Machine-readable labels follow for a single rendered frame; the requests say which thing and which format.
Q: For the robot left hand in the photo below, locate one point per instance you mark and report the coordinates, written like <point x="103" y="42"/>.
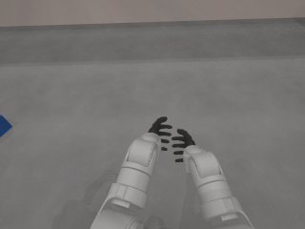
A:
<point x="158" y="126"/>

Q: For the carton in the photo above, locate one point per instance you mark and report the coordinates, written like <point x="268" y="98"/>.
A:
<point x="4" y="125"/>

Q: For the robot left upper arm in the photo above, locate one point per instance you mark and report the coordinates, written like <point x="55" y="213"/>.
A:
<point x="113" y="219"/>

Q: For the robot right hand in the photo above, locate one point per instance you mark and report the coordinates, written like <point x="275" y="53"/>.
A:
<point x="186" y="138"/>

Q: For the robot left forearm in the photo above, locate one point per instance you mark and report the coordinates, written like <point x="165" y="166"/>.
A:
<point x="129" y="192"/>

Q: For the robot right forearm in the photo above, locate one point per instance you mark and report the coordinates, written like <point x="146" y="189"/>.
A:
<point x="218" y="205"/>

